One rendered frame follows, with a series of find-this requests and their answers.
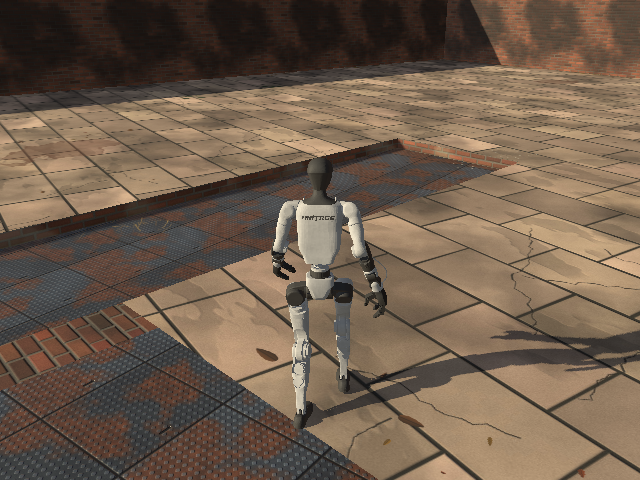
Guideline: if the robot left hand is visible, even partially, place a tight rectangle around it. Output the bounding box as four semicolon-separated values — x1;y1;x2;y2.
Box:
273;261;296;280

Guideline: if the robot torso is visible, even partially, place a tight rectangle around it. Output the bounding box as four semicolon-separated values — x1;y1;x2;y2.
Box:
296;196;343;300

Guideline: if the right robot foot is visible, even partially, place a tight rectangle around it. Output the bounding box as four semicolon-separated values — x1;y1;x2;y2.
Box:
336;368;350;393

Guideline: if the right robot forearm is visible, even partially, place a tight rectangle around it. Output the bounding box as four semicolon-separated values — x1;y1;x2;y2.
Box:
359;242;383;292

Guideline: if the robot left upper arm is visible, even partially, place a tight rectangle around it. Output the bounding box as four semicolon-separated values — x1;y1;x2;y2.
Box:
273;200;300;253

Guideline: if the left robot forearm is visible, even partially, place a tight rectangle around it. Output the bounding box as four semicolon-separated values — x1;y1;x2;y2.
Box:
271;238;285;268

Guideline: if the robot right hand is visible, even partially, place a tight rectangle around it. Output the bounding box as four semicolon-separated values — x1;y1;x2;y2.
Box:
364;288;387;318

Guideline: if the robot right upper arm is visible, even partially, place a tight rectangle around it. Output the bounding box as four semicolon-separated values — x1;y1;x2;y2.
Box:
340;201;368;258

